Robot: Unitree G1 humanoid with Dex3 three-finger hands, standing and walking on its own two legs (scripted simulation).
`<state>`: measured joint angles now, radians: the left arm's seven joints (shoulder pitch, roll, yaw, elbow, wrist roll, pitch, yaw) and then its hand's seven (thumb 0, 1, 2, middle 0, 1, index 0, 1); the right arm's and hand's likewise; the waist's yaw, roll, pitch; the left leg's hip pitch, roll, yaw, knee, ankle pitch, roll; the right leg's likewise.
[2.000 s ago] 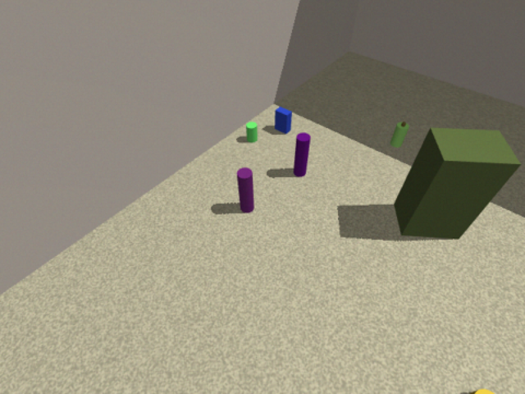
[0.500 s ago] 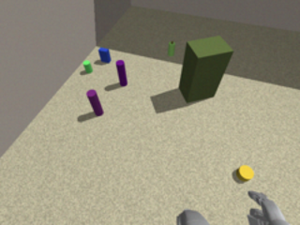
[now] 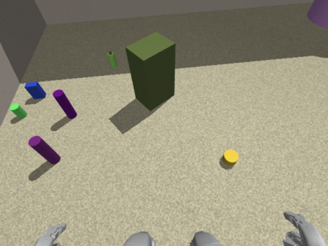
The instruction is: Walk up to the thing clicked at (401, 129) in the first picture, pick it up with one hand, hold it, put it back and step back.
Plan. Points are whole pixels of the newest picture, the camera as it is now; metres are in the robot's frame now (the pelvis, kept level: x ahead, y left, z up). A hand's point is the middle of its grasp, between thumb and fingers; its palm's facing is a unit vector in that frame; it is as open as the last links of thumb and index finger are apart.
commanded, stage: walk up
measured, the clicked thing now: (112, 58) +1.67 +0.54 -0.67
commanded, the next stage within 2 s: none
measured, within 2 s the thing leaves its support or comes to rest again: neither
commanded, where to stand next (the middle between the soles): +0.05 -0.05 m, yaw -46 degrees
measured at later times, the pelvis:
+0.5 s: pelvis -0.04 +0.00 +0.00, yaw -22 degrees
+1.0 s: pelvis +0.00 -0.01 +0.01, yaw -37 degrees
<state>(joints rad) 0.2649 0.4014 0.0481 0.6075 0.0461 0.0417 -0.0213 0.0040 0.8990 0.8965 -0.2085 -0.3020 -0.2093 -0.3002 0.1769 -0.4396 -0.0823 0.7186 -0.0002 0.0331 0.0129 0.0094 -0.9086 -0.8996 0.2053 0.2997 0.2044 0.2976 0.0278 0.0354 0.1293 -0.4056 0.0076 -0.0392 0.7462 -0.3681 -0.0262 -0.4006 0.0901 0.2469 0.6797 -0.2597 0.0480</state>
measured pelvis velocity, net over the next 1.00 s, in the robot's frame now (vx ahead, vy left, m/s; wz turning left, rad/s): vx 0.00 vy -0.01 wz -0.64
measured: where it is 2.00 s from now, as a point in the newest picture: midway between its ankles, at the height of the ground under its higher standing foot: outside the picture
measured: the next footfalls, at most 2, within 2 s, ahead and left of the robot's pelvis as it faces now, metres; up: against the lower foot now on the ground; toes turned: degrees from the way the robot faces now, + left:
right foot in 0.48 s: -0.05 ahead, -0.13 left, +0.00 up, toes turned -24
left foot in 0.86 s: +0.14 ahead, +0.05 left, +0.00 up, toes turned -41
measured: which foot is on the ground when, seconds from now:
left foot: down 0.00-0.50, up 0.52-0.84, down 0.86-1.00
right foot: down 0.00-0.02, up 0.04-0.46, down 0.48-0.88, up 0.90-1.00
